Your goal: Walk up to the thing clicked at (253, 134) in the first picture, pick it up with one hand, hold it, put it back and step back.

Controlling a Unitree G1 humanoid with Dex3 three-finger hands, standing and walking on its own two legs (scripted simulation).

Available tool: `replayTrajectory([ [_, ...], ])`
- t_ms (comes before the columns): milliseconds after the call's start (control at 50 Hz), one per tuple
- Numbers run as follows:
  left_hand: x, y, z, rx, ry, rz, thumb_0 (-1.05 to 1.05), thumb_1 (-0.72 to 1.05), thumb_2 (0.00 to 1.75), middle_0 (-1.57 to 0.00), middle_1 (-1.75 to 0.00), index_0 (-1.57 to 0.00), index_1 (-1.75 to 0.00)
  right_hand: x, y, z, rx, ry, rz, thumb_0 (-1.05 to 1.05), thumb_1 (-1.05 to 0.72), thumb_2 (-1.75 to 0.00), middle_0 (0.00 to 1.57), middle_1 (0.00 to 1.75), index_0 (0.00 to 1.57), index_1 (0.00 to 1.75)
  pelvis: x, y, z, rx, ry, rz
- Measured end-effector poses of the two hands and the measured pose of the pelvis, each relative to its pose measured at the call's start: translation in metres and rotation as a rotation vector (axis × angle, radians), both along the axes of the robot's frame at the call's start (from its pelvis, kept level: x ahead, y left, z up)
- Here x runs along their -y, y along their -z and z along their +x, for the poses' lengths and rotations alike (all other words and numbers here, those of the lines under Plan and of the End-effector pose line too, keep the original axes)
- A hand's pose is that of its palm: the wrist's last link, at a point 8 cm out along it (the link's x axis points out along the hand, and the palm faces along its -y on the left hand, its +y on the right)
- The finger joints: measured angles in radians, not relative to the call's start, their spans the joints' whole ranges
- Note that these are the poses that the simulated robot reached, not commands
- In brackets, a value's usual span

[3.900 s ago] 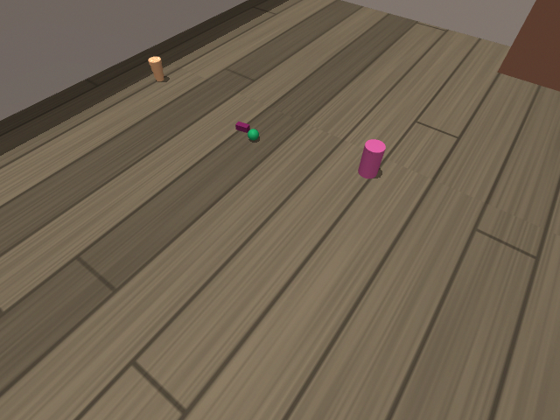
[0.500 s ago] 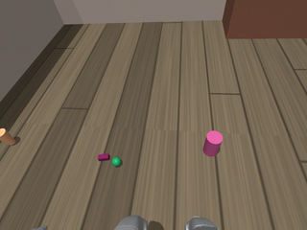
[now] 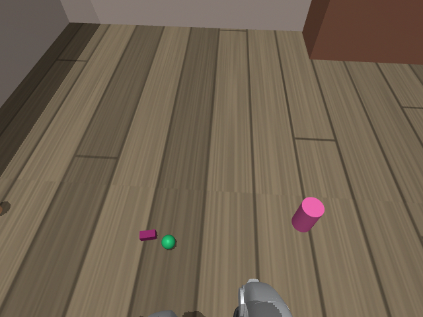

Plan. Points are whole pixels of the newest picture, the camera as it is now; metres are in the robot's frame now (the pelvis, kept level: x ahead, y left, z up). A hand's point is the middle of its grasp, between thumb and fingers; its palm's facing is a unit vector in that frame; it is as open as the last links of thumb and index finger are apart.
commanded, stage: walk up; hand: left
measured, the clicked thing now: (168, 241) +0.49 +0.18 -0.72
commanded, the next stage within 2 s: none
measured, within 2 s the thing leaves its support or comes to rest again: neither
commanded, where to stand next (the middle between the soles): +0.10 -0.03 m, yaw -1 degrees
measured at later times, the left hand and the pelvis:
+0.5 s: hand (88, 307) +0.16 +0.25 -0.13, palm faces -0.04 -0.94 -0.34, open 7.3 cm; pelvis +0.04 +0.00 +0.01, yaw -2 degrees
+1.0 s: hand out of the picture +0.13 +0.24 -0.12, palm faces -0.01 -0.95 -0.32, open 7.3 cm; pelvis +0.05 -0.01 +0.03, yaw -2 degrees
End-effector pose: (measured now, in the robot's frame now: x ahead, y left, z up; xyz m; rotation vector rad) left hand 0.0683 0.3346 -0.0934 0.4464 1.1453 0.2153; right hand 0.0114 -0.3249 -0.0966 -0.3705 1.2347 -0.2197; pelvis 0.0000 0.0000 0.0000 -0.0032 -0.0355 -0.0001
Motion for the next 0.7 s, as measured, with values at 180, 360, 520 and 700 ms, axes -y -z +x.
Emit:
replayTrajectory([
  [180, 0.026, 0.017, 0.066, 0.059, 0.019, -0.073, 0.00, 0.90, 0.89, -0.20, -0.30, -0.21, -0.30, -0.021, 0.024, 0.048, -0.001, 0.013, 0.022, 0.00, -0.90, -0.90, 0.21, 0.30, 0.21, 0.30, -0.005, 0.009, 0.025, 0.004, 0.009, 0.002],
  [360, 0.035, 0.015, 0.094, 0.069, 0.019, -0.130, 0.00, 0.90, 0.89, -0.20, -0.30, -0.21, -0.30, -0.034, 0.008, 0.100, 0.109, -0.021, 0.025, 0.00, -0.90, -0.90, 0.21, 0.30, 0.21, 0.30, -0.010, -0.001, 0.034, 0.010, 0.026, 0.007],
  [520, 0.035, 0.003, 0.083, 0.026, -0.016, -0.121, 0.00, 0.90, 0.89, -0.20, -0.30, -0.21, -0.30, -0.022, -0.008, 0.120, 0.120, -0.028, 0.018, 0.00, -0.90, -0.90, 0.21, 0.30, 0.21, 0.30, -0.004, -0.016, 0.036, 0.014, 0.031, 0.016],
  [700, 0.041, -0.006, 0.057, -0.053, -0.061, -0.116, 0.00, 0.90, 0.89, -0.20, -0.30, -0.21, -0.30, -0.015, -0.009, 0.119, 0.077, -0.018, 0.041, 0.00, -0.90, -0.90, 0.21, 0.30, 0.21, 0.30, 0.003, -0.028, 0.039, 0.012, 0.029, 0.018],
])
